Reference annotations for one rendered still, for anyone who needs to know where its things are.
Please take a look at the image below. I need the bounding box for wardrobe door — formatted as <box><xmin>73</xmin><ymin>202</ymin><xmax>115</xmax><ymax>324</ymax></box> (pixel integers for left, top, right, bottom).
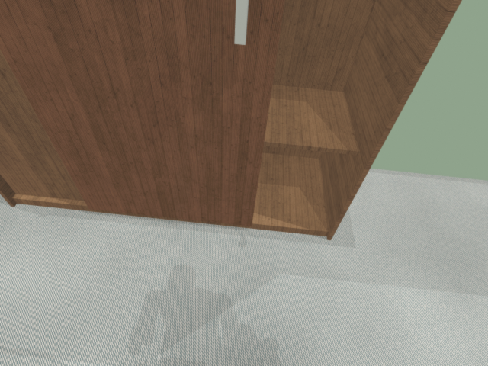
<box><xmin>0</xmin><ymin>50</ymin><xmax>84</xmax><ymax>201</ymax></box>
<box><xmin>0</xmin><ymin>0</ymin><xmax>285</xmax><ymax>226</ymax></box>

